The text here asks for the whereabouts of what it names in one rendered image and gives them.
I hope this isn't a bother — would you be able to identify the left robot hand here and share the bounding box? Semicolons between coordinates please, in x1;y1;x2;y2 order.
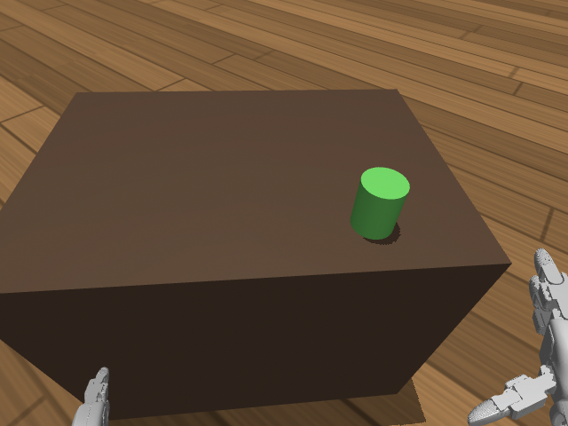
72;367;110;426

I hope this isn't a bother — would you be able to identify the right robot hand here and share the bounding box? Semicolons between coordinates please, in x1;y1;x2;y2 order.
468;248;568;426

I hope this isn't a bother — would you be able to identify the can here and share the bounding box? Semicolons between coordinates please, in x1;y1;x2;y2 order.
350;167;410;240

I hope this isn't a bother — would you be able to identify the right robot arm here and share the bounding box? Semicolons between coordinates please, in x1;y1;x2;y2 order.
549;398;568;426

